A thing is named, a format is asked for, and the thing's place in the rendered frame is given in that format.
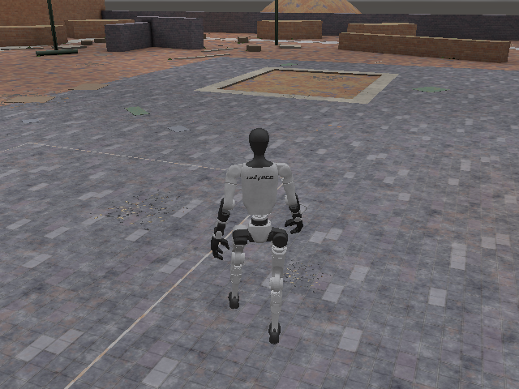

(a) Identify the left robot shin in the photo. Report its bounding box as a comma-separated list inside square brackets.
[230, 252, 242, 299]

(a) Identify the robot left hand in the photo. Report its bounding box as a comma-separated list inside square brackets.
[211, 236, 229, 260]

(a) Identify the robot right forearm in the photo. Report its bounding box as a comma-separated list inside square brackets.
[289, 193, 302, 222]

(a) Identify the right robot upper arm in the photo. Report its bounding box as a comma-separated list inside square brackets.
[276, 163, 297, 206]

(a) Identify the left robot upper arm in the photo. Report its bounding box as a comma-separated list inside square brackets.
[222, 164, 242, 210]

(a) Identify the robot left forearm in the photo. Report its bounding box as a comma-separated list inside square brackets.
[212, 198, 230, 239]

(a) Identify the robot head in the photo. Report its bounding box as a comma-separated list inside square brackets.
[246, 128, 273, 168]

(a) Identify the robot right hand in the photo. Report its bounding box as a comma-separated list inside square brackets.
[285, 219, 303, 234]

